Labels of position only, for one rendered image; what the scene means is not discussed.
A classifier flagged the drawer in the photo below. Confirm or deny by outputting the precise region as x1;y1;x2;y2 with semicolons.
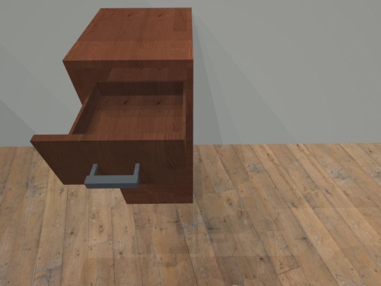
30;80;186;185

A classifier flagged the cabinet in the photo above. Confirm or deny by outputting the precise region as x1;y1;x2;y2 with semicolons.
63;8;193;204

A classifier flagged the handle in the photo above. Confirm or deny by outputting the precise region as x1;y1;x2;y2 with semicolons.
84;163;140;189

